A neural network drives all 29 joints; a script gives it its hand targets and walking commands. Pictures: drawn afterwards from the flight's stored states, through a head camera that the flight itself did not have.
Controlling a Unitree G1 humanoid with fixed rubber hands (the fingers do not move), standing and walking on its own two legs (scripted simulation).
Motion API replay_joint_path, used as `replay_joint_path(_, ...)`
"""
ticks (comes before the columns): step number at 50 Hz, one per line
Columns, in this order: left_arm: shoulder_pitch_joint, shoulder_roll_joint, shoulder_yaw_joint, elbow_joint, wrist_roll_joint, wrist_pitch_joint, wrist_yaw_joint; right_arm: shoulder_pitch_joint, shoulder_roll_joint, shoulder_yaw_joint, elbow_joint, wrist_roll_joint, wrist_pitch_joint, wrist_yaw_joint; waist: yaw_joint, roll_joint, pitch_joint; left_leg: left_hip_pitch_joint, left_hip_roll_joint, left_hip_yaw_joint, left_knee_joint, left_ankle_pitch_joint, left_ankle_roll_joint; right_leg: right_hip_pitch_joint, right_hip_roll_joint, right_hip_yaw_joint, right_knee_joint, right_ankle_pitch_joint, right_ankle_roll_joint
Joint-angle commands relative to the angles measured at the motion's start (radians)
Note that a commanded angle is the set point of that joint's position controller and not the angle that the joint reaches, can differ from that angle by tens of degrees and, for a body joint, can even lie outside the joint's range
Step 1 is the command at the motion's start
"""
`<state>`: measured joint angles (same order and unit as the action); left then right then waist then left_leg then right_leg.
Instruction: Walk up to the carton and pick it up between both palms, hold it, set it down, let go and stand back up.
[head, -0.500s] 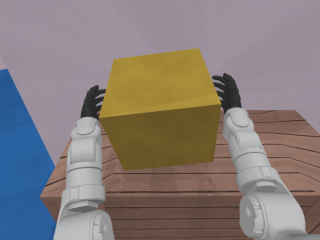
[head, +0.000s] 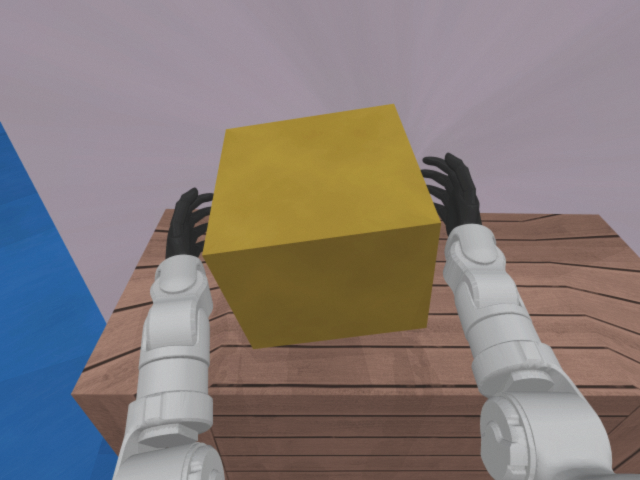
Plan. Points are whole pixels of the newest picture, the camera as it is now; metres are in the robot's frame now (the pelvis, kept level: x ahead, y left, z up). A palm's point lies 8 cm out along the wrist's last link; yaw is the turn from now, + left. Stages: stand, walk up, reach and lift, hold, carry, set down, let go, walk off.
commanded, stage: set down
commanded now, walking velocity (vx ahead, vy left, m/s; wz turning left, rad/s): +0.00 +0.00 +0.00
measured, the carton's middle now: (323, 226) +0.46 +0.00 +0.12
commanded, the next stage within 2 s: none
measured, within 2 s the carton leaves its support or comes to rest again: neither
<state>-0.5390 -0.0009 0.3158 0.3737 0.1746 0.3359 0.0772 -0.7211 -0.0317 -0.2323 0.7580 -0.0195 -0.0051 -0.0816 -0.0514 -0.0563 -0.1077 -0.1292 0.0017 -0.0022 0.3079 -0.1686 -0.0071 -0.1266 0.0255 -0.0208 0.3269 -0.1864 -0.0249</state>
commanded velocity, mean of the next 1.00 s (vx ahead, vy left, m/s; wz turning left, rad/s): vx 0.00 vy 0.00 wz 0.00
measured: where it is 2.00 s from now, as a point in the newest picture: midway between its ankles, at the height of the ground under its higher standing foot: outside the picture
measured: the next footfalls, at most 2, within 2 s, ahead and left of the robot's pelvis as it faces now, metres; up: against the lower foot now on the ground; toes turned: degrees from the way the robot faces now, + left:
none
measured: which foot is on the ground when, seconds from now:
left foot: down 0.00-1.00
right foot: down 0.00-1.00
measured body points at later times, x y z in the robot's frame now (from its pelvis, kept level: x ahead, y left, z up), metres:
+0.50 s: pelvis -0.01 +0.00 +0.00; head -0.04 +0.02 +0.45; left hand +0.40 +0.15 +0.13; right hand +0.39 -0.20 +0.15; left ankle +0.00 +0.12 -0.75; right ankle -0.01 -0.10 -0.75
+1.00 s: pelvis +0.01 +0.00 +0.00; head +0.02 +0.02 +0.45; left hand +0.42 +0.15 +0.08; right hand +0.42 -0.20 +0.11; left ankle +0.00 +0.12 -0.75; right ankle -0.01 -0.10 -0.75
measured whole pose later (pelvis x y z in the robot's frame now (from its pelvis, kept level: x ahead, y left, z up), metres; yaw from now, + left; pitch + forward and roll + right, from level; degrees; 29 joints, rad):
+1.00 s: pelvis +0.01 +0.00 +0.00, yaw +0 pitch +4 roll +0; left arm -0.69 -0.05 0.45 0.74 0.27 0.12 0.05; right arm -0.76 -0.04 -0.48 0.93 -0.24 -0.08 0.02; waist -0.04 -0.05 -0.06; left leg -0.21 0.00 0.00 0.30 -0.16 -0.01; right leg -0.21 0.02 -0.02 0.33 -0.19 -0.03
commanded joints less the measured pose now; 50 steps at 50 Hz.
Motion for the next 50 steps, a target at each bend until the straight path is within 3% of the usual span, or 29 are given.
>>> replay_joint_path(1,-0.655,-0.377,-0.205,0.146,0.127,0.058,-0.239,-0.475,0.33,0.141,0.177,-0.033,0.094,0.186,-0.013,0.035,0.104,0.073,-0.007,0.055,-0.119,-0.003,0.006,0.172,-0.034,-0.057,-0.084,0.159,0.081)
replay_joint_path(3,-0.652,-0.402,-0.144,0.184,0.151,0.09,-0.267,-0.537,0.307,0.106,0.127,-0.039,0.097,0.206,0.021,0.037,0.099,0.066,-0.002,0.065,-0.138,-0.057,0.019,0.15,-0.037,-0.06,-0.107,0.027,0.073)
replay_joint_path(6,-0.664,-0.424,-0.13,0.17,0.137,0.08,-0.262,-0.656,0.319,0.101,-0.003,-0.05,0.05,0.223,0.054,0.034,-0.041,0.087,-0.004,0.07,-0.125,0.001,0.007,0.145,-0.028,-0.068,-0.099,0.039,0.073)
replay_joint_path(11,-0.9,-0.533,-0.309,0.075,-0.006,-0.101,-0.157,-0.87,0.43,0.144,-0.228,-0.096,-0.131,0.242,0.083,0.062,-0.546,0.197,0.005,0.068,-0.016,0.237,-0.028,0.091,0.002,-0.089,-0.035,0.223,0.063)
replay_joint_path(13,-1.028,-0.568,-0.381,0.042,-0.054,-0.195,-0.106,-0.913,0.466,0.157,-0.253,-0.124,-0.194,0.25,0.09,0.073,-0.77,0.199,0.012,0.073,0.021,0.293,-0.035,0.029,0.008,-0.091,-0.018,0.254,0.054)
replay_joint_path(15,-1.092,-0.55,-0.389,0.023,-0.064,-0.271,-0.068,-0.845,0.491,0.16,-0.197,-0.163,-0.221,0.256,0.094,0.092,-0.893,0.197,0.015,0.08,0.049,0.331,-0.039,0.01,0.005,-0.083,-0.006,0.323,0.047)
replay_joint_path(18,-1.049,-0.494,-0.293,0.15,0.002,-0.276,-0.061,-0.748,0.45,0.074,-0.023,-0.214,-0.183,0.263,0.09,0.084,-0.729,0.162,0.02,0.08,0.005,0.201,-0.025,0.024,-0.006,-0.082,-0.022,0.267,0.051)
replay_joint_path(21,-0.95,-0.431,-0.169,0.275,0.091,-0.211,-0.098,-0.673,0.405,-0.003,0.162,-0.23,-0.098,0.273,0.096,0.059,-0.342,0.104,0.027,0.09,-0.075,-0.004,-0.006,0.045,-0.013,-0.078,-0.058,0.086,0.059)
replay_joint_path(23,-0.87,-0.397,-0.108,0.322,0.126,-0.159,-0.124,-0.644,0.384,-0.012,0.219,-0.212,-0.052,0.281,0.107,0.039,-0.148,0.067,0.019,0.098,-0.111,-0.077,0.007,0.086,-0.02,-0.073,-0.07,0.022,0.064)
replay_joint_path(26,-0.771,-0.375,-0.046,0.356,0.156,-0.11,-0.139,-0.631,0.348,0.014,0.216,-0.17,-0.023,0.29,0.119,0.026,-0.07,0.052,0.011,0.092,-0.118,-0.045,0.014,0.1,-0.018,-0.07,-0.07,0.058,0.07)
replay_joint_path(28,-0.739,-0.379,-0.037,0.354,0.151,-0.097,-0.143,-0.656,0.337,0.033,0.155,-0.155,-0.026,0.297,0.133,0.023,-0.111,0.047,0.008,0.093,-0.112,-0.004,0.014,0.116,-0.019,-0.063,-0.066,0.093,0.076)
replay_joint_path(33,-0.792,-0.455,-0.135,0.284,0.077,-0.19,-0.127,-0.737,0.398,0.08,-0.066,-0.185,-0.135,0.283,0.114,0.01,-0.515,0.072,0.001,0.093,-0.019,0.261,-0.011,0.2,-0.023,-0.06,0.019,0.509,0.088)
replay_joint_path(36,-0.861,-0.49,-0.215,0.243,0.042,-0.279,-0.1,-0.731,0.442,0.092,-0.091,-0.221,-0.207,0.27,0.104,0.036,-0.74,0.056,0.008,0.096,0.034,0.375,-0.02,0.171,-0.02,-0.064,0.064,0.647,0.078)
replay_joint_path(44,-0.82,-0.447,-0.164,0.271,0.104,-0.267,-0.1,-0.557,0.419,0.025,0.157,-0.233,-0.14,0.277,0.091,0.08,-0.443,0.084,0.028,0.089,0.008,0.346,-0.03,0.13,-0.013,-0.066,0.031,0.54,0.072)
replay_joint_path(50,-0.784,-0.446,-0.167,0.264,0.105,-0.252,-0.1,-0.553,0.412,0.033,0.148,-0.217,-0.135,0.28,0.085,0.076,-0.433,0.108,0.028,0.081,0.015,0.357,-0.031,0.11,-0.012,-0.068,0.022,0.529,0.07)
